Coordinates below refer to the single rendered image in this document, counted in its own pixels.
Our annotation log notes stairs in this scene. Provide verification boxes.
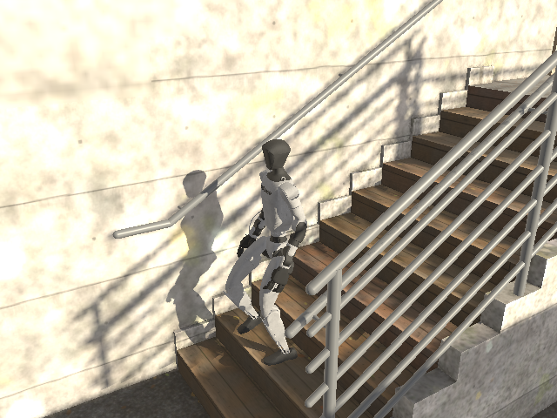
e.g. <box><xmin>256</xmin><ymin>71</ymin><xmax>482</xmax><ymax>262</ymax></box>
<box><xmin>177</xmin><ymin>85</ymin><xmax>557</xmax><ymax>418</ymax></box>

